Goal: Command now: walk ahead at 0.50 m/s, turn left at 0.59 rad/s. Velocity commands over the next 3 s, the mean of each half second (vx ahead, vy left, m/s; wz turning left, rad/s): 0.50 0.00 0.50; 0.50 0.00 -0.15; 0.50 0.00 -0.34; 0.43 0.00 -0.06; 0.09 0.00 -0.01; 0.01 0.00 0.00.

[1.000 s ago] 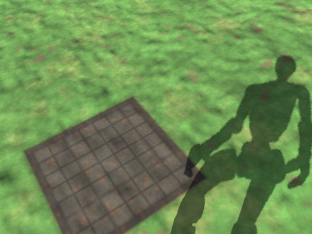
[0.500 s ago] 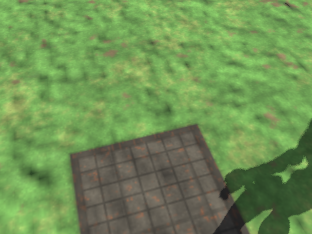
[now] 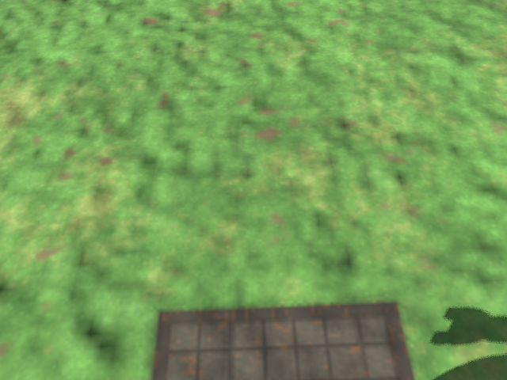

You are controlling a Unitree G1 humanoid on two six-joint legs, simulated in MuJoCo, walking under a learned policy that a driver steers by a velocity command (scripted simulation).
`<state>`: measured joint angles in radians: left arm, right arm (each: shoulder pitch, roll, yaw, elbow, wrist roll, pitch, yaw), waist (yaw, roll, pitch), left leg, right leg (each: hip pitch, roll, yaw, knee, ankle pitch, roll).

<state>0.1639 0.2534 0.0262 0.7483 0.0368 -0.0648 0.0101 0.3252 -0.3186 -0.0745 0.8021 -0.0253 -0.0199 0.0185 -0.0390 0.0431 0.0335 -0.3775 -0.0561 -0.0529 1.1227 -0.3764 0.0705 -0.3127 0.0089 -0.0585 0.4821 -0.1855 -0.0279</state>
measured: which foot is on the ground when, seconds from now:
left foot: up 0.00-0.36, down 0.38-0.96, up 0.98-1.00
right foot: down 0.00-0.40, up 0.42-0.92, down 0.94-1.00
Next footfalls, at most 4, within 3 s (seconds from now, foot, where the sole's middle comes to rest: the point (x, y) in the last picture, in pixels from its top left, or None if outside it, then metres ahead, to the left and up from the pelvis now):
0.38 left None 0.32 0.15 -0.77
0.94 right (243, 313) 0.67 0.07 -0.77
1.46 left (185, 231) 0.95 0.24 -0.77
1.96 right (248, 169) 1.20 0.03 -0.77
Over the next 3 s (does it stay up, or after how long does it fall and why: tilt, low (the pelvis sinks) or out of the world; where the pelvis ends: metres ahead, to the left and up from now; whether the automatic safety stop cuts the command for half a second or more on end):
stays up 1.14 0.14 0.01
